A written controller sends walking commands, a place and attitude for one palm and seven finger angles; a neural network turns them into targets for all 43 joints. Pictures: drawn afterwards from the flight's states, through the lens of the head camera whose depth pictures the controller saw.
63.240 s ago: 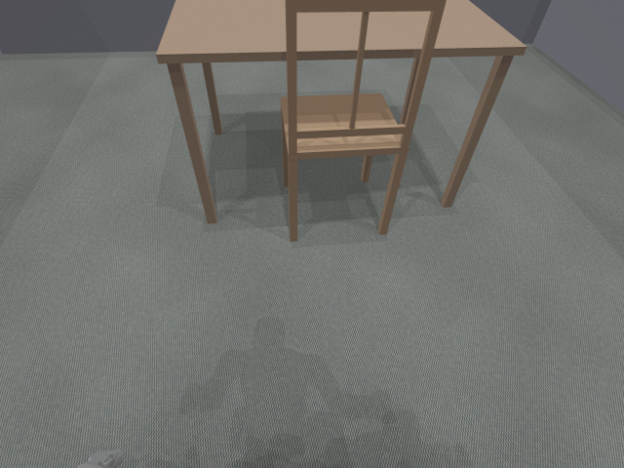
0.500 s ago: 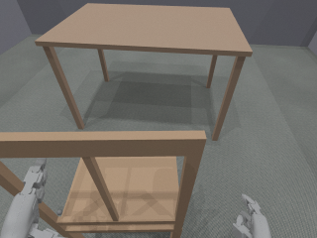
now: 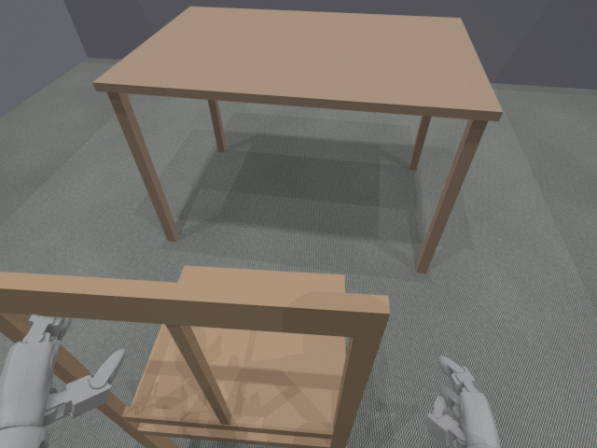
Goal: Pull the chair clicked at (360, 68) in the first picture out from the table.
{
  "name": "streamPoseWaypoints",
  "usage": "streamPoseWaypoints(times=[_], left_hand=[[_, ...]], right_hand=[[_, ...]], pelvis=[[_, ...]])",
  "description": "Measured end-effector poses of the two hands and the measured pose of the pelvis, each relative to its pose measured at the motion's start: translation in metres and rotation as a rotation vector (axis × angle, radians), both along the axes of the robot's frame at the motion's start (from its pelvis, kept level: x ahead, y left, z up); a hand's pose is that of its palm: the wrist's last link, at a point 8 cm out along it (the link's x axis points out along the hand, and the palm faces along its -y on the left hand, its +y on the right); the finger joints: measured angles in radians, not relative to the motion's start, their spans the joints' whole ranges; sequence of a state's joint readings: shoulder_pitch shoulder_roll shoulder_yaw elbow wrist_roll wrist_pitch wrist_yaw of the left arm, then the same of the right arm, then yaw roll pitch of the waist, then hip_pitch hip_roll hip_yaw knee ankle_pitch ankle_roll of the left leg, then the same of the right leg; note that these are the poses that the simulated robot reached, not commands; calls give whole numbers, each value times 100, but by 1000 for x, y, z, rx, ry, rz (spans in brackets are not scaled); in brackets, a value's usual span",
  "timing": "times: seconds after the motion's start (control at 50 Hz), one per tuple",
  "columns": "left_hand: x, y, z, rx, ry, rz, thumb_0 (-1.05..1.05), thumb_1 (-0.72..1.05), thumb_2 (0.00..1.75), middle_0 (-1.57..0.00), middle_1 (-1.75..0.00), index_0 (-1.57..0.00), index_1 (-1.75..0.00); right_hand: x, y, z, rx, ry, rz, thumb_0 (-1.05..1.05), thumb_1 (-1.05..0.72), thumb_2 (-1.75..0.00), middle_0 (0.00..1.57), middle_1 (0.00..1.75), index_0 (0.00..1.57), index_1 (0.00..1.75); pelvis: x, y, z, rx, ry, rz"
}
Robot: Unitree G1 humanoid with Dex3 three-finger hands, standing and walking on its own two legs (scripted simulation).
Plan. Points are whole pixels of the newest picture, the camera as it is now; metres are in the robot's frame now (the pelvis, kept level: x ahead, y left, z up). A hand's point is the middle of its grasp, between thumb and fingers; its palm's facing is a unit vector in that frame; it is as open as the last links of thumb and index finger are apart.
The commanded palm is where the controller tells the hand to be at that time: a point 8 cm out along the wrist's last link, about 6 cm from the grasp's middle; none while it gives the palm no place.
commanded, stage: draw the hand back to the body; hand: left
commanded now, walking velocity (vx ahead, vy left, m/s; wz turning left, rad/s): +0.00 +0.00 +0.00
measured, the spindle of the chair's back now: (206, 381) +0.21 +0.17 -0.04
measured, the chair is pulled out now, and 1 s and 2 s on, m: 0.68 0.69 0.74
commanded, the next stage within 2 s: step back with the hand held close in 0.46 s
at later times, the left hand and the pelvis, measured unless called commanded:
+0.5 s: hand (101, 378) +0.15 +0.24 +0.08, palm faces +0.42 -0.79 -0.44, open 7.2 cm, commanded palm +0.13 +0.28 +0.18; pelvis +0.00 -0.03 +0.00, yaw +1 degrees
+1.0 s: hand (85, 421) +0.11 +0.24 +0.09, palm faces +0.13 -0.84 -0.53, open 7.1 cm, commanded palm +0.07 +0.29 +0.18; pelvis -0.07 -0.01 +0.00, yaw +0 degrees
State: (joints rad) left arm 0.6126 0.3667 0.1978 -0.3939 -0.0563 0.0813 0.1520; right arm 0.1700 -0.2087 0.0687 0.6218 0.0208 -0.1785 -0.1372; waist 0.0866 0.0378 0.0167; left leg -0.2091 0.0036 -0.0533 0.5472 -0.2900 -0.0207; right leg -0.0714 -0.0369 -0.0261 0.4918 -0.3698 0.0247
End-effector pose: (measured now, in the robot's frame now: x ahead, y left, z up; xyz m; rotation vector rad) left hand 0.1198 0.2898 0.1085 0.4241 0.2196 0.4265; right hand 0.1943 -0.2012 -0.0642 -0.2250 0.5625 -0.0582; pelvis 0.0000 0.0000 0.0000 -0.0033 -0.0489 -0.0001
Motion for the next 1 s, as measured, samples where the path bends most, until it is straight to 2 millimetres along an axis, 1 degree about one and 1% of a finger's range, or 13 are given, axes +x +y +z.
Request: streamPoseWaypoints(times=[0.16,0.26,0.46,0.64,0.72,0.82,1.0], left_hand=[[4,3,3,7,32,53,1,72,82,-18,-26,-26,-26],[3,-1,4,-1,33,82,1,82,87,-20,-28,-28,-28],[-5,-13,3,-9,23,91,2,88,90,-20,-29,-27,-30],[-9,-17,3,-12,22,64,2,89,90,-21,-30,-27,-30],[-9,-14,4,1,35,32,2,89,90,-21,-30,-26,-30],[-13,-12,5,28,68,-25,2,89,90,-21,-30,-25,-30],[-34,-13,9,79,101,-211,2,89,90,-21,-30,-29,-30]], right_hand=[[8,-4,2,12,-27,39,1,-90,-90,20,30,20,30],[6,-11,-1,18,-30,46,1,-90,-90,20,30,20,30],[-2,-28,-6,12,-20,35,1,-90,-90,20,30,20,30],[-9,-35,-5,12,-12,23,1,-90,-90,20,30,20,30],[-18,-38,-7,-1,50,11,1,-90,-90,20,30,20,30],[-37,-41,-10,-23,118,-17,1,-90,-90,20,30,20,30],[-81,-38,-11,-48,161,-80,1,-90,-90,20,30,20,30]], pelvis=[[2,-8,1,6,-16,5],[1,-14,1,8,-19,6],[-2,-24,0,9,-26,13],[-10,-29,0,2,-33,17],[-23,-29,1,-10,-21,17],[-42,-24,2,-17,1,3],[-75,-13,-1,-30,23,-4]])
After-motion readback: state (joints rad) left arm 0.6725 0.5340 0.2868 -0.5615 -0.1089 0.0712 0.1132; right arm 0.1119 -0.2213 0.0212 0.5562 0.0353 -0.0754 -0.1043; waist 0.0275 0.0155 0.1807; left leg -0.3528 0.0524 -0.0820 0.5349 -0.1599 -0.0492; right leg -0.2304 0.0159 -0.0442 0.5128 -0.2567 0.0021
